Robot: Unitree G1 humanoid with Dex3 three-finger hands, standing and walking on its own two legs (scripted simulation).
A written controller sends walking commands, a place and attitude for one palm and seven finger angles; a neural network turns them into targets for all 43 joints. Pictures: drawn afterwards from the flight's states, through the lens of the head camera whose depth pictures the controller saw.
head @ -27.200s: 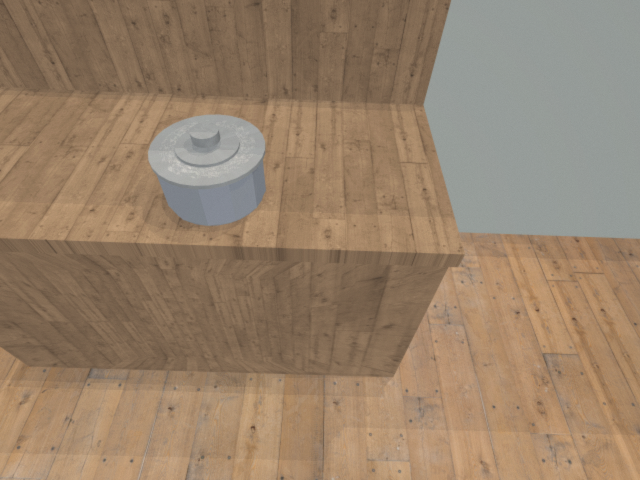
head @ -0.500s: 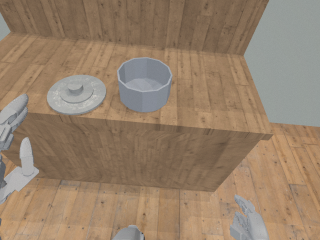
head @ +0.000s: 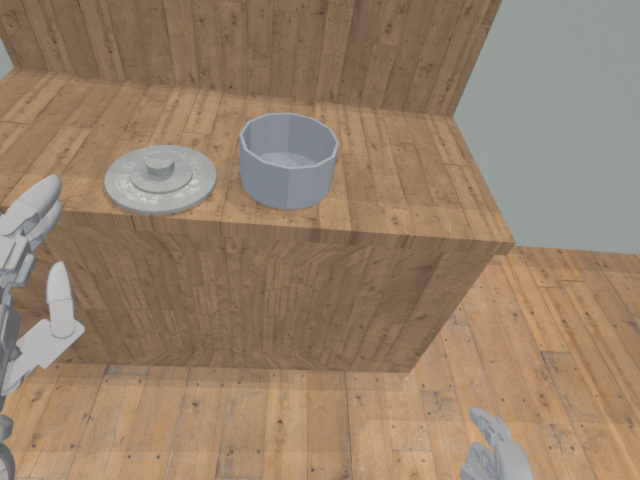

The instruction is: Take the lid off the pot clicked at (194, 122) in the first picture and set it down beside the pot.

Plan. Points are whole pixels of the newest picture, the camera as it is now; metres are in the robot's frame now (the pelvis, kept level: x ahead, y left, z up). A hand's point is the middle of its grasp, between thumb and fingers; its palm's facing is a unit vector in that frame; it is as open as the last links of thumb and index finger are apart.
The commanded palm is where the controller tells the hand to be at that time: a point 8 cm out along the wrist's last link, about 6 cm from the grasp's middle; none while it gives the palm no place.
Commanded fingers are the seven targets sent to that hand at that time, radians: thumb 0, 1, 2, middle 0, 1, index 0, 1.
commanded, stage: stop stepping back and stand still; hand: left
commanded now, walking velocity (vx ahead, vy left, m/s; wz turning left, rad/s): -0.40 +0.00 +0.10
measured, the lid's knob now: (160, 164) +0.65 +0.32 -0.01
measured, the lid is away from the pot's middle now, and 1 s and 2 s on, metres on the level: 0.25 0.25 0.25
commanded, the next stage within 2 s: let the arm hang, fingers relaxed in 1.92 s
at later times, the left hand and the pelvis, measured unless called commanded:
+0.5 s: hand out of the picture +0.05 +0.29 +0.18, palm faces +0.40 -0.86 -0.32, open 7.4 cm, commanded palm +0.00 +0.32 +0.20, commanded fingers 0.00 0.90 0.90 -0.20 -0.30 -0.20 -0.30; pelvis -0.13 +0.04 +0.01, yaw +0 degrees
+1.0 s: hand out of the picture +0.05 +0.32 +0.01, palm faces +0.34 -0.87 -0.36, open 7.4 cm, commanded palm none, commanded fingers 0.00 0.90 0.90 -0.20 -0.30 -0.20 -0.30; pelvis -0.15 +0.05 +0.00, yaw +7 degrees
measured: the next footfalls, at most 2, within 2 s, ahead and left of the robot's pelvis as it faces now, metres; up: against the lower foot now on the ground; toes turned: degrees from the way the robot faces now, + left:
right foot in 0.34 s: -0.13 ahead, -0.10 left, +0.00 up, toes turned -5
left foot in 0.52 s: -0.11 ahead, +0.14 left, +0.00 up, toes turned +10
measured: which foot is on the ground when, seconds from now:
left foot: down 0.00-0.32, up 0.34-0.50, down 0.52-1.00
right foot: down 0.00-0.00, up 0.02-0.32, down 0.34-0.52, up 0.54-0.78, down 0.80-1.00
